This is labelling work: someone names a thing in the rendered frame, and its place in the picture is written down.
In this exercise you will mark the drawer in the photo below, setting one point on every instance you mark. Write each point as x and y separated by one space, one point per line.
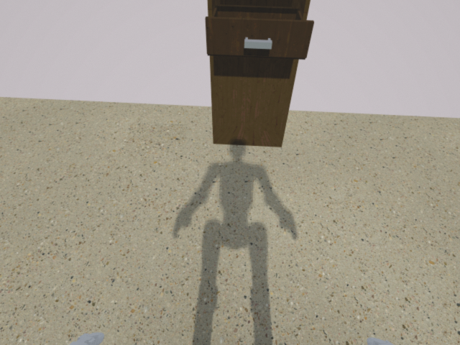
229 25

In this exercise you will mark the cabinet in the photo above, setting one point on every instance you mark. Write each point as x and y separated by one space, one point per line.
250 96

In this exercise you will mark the handle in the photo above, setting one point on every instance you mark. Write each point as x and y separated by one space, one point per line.
258 44

